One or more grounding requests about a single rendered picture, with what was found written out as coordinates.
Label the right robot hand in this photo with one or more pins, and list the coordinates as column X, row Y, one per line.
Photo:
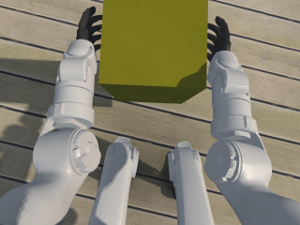
column 221, row 40

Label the robot right foot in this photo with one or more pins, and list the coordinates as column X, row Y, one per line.
column 173, row 190

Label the left robot upper arm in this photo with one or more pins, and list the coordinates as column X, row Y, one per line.
column 62, row 160

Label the left robot hand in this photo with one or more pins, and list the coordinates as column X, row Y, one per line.
column 86, row 30

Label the left robot thigh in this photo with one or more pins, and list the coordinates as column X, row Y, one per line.
column 111, row 202

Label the right robot forearm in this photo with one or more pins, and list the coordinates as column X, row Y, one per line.
column 232, row 118

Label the right robot upper arm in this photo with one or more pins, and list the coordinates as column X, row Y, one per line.
column 242, row 173

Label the carton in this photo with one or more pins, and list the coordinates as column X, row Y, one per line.
column 153, row 51

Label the left robot forearm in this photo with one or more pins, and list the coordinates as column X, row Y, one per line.
column 74, row 89

